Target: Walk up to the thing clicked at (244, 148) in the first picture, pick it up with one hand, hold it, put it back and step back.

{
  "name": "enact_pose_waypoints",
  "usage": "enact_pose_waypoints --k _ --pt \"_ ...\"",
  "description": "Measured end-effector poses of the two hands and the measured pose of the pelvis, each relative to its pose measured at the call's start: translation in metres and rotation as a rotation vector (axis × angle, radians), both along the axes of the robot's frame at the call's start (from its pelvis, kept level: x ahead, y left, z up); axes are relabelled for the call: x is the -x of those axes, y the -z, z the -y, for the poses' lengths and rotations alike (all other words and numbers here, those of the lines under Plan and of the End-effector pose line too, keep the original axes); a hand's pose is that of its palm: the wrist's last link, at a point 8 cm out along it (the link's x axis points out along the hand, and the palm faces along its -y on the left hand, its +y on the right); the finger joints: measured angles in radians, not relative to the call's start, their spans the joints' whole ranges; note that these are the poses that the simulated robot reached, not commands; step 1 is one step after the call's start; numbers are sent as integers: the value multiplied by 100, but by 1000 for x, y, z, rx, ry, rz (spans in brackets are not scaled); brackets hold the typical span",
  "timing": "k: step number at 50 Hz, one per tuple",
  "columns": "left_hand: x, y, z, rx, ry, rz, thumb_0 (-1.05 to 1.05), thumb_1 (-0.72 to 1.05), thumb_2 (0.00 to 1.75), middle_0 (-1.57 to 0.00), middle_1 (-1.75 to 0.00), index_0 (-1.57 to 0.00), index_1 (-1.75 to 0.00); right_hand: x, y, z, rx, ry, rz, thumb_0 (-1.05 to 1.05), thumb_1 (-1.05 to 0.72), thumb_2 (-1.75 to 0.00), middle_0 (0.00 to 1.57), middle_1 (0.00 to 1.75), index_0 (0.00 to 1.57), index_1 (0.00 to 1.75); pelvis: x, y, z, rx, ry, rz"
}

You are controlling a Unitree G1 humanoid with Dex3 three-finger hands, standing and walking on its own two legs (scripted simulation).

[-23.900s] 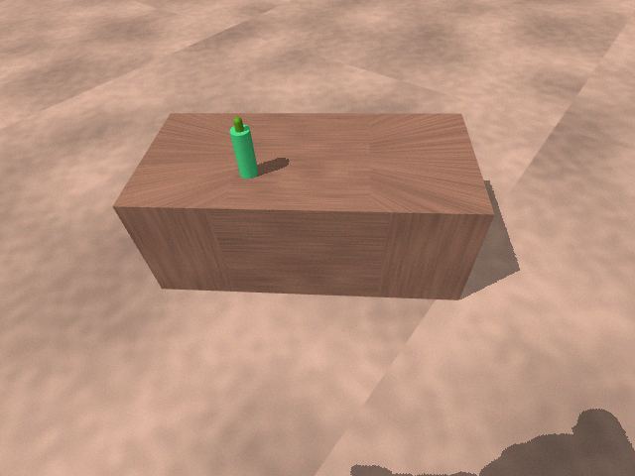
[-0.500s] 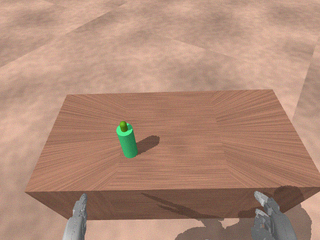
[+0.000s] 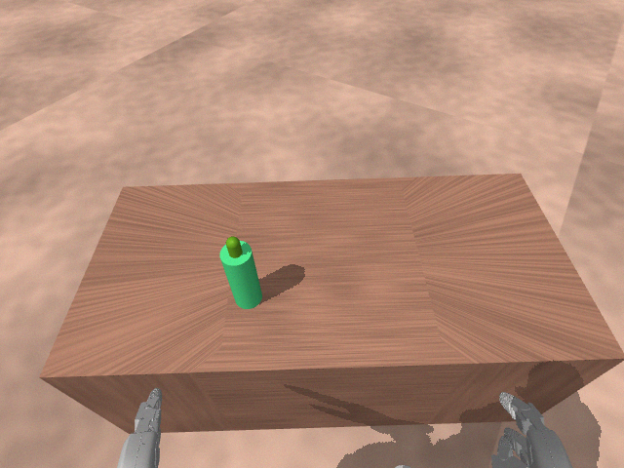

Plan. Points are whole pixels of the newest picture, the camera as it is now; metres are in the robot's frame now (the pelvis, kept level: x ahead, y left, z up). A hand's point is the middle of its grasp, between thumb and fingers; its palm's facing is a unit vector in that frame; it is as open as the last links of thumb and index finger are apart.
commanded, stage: home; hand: left
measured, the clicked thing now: (241, 270) +0.53 +0.18 -0.17
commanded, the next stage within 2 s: stand in 0.28 s
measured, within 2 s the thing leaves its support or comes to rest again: neither
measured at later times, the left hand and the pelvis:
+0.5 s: hand out of the picture +0.16 +0.18 -0.06, palm faces +0.10 -0.95 -0.30, open 17.1 cm; pelvis -0.01 +0.00 +0.00, yaw +0 degrees
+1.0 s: hand out of the picture +0.05 +0.25 -0.11, palm faces +0.02 -0.93 -0.36, open 7.8 cm; pelvis +0.00 +0.00 +0.05, yaw +1 degrees
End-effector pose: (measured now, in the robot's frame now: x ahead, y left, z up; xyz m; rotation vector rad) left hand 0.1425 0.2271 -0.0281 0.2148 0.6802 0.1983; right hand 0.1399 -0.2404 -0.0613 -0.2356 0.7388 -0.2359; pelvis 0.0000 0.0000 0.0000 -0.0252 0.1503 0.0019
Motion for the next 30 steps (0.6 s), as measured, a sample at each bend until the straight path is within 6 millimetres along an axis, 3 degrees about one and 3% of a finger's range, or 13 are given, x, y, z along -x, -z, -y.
enact_pose_waypoints --k 22,25,30 --pt "4 -2 1 -21 -24 -40 -1 -58 4 -6 -6 -6 -6 -7 1 -4 7 -15 58 1 -90 -90 20 30 20 30 4 -4 2 3 -7 21" --pt "4 0 0 -35 -4 -39 -1 -52 10 -9 -11 -9 -11 -8 2 -3 23 -47 46 1 -90 -90 20 30 20 30 5 -5 3 0 -8 36" --pt "14 27 -22 -81 82 -146 -1 -29 33 -15 -21 -15 -21 3 19 13 50 -154 -159 1 -90 -90 20 30 20 30 9 -10 4 -18 -13 96"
